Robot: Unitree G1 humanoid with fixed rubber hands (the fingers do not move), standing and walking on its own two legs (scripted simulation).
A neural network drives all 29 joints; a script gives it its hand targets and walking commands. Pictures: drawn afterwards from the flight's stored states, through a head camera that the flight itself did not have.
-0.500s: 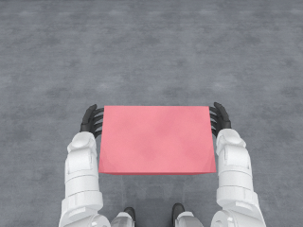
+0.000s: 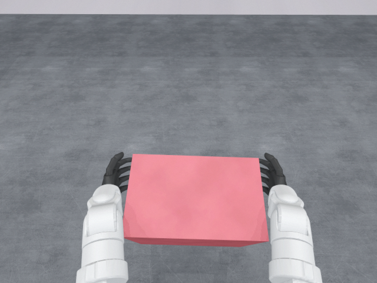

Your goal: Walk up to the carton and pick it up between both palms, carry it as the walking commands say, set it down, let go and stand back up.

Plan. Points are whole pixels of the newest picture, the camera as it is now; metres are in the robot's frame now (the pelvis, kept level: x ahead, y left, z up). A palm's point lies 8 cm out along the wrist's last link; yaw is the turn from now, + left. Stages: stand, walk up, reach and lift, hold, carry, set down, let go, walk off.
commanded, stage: reach and lift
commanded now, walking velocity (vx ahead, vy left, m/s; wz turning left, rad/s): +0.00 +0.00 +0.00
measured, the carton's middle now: (193, 206) +0.31 +0.01 -0.07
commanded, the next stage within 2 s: hold in 1.34 s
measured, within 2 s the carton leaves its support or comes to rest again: neither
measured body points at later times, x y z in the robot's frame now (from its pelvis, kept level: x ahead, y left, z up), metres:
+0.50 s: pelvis +0.01 +0.00 +0.00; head -0.02 +0.00 +0.45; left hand +0.31 +0.18 +0.05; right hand +0.31 -0.18 +0.04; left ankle +0.01 +0.15 -0.75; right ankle +0.03 -0.14 -0.75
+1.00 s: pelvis +0.02 +0.00 +0.01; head +0.01 +0.00 +0.45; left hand +0.32 +0.17 +0.04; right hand +0.31 -0.18 +0.04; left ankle +0.01 +0.15 -0.75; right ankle +0.03 -0.14 -0.75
